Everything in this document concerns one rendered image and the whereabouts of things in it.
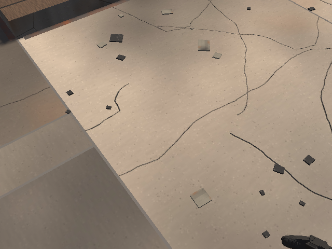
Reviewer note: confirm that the robot right hand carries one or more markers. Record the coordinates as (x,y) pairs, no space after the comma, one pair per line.
(304,242)

